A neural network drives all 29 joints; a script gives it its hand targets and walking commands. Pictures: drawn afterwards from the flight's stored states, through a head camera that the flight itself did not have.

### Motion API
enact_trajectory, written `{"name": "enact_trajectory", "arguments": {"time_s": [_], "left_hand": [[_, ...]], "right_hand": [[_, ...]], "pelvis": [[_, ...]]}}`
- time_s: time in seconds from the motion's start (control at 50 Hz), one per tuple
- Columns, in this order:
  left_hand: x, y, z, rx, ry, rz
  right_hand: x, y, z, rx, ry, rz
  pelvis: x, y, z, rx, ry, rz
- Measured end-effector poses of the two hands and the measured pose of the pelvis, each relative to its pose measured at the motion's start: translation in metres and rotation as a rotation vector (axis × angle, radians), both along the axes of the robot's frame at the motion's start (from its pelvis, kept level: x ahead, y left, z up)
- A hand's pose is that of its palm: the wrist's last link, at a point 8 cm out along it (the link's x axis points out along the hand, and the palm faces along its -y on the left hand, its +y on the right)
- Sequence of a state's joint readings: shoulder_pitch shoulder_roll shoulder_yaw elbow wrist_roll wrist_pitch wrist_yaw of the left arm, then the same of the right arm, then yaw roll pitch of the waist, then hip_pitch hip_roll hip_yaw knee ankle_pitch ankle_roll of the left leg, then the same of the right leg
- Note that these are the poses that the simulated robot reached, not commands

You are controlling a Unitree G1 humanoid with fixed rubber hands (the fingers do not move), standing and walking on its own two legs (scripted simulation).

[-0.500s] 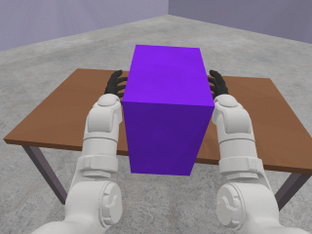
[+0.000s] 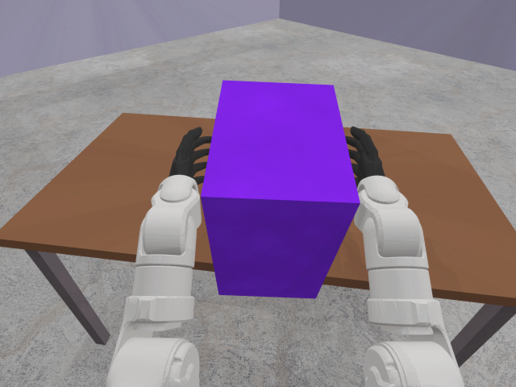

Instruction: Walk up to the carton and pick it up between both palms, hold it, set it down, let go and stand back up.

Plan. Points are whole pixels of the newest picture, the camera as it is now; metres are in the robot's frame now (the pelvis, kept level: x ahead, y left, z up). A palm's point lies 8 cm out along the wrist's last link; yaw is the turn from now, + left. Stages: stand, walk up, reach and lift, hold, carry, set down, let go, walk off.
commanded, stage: hold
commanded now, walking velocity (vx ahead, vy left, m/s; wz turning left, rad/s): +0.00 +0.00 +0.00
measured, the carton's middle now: (272, 196) +0.40 +0.02 +0.13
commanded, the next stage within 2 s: none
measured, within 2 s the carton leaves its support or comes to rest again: neither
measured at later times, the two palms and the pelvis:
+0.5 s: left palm (186, 165) +0.35 +0.14 +0.23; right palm (379, 172) +0.35 -0.13 +0.22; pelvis -0.04 +0.01 -0.01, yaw +0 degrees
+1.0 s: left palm (181, 202) +0.33 +0.15 +0.17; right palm (362, 197) +0.35 -0.11 +0.18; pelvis +0.00 +0.01 +0.00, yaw +0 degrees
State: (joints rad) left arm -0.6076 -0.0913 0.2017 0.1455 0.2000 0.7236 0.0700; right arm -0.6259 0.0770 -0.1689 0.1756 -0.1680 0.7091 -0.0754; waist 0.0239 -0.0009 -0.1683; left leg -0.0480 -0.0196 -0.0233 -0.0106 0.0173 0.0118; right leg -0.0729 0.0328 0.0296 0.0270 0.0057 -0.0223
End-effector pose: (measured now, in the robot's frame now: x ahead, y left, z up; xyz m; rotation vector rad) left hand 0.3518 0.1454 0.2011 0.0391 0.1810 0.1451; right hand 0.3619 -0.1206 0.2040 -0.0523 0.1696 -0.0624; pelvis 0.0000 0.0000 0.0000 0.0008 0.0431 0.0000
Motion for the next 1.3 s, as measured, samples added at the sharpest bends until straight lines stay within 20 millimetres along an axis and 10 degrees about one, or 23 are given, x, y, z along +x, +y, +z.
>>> {"name": "enact_trajectory", "arguments": {"time_s": [0.18,0.46,0.76,1.1,1.3], "left_hand": [[-0.051,0.012,-0.054,-0.034,0.153,0.044],[-0.007,-0.005,0.022,-0.027,0.047,-0.02],[0.032,-0.002,0.025,-0.035,0.035,-0.022],[-0.041,0.009,-0.049,-0.023,0.141,0.029],[-0.025,0.001,-0.002,-0.023,0.072,-0.003]], "right_hand": [[-0.039,0.013,-0.045,-0.005,0.149,0.029],[-0.013,-0.006,0.016,0.025,0.048,-0.022],[0.026,-0.003,0.024,0.01,0.038,-0.018],[-0.031,0.011,-0.039,-0.011,0.131,0.024],[-0.027,0.001,-0.004,0.013,0.066,-0.012]], "pelvis": [[-0.013,0.002,0.0,0.001,-0.081,-0.001],[-0.045,0.006,-0.007,0.008,0.013,0.006],[-0.023,0.0,-0.003,0.001,0.052,0.005],[-0.01,0.008,0.0,-0.001,-0.071,-0.005],[-0.043,0.006,-0.004,0.002,-0.011,-0.001]]}}
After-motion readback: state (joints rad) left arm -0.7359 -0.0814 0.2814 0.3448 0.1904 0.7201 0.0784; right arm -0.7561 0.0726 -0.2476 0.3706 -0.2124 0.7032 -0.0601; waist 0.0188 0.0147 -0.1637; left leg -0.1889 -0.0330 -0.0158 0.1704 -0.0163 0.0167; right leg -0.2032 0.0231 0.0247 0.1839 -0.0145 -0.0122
